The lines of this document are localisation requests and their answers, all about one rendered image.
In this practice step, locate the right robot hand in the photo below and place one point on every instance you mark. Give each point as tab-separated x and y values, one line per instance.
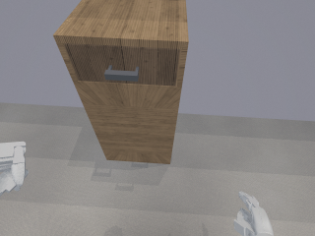
256	221

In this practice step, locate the left robot hand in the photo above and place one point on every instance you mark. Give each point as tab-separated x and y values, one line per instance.
13	166

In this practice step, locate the handle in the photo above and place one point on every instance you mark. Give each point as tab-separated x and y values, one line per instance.
119	75

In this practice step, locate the drawer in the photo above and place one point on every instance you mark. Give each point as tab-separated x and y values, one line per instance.
157	66

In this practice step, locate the cabinet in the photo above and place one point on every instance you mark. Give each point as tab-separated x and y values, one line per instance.
132	122

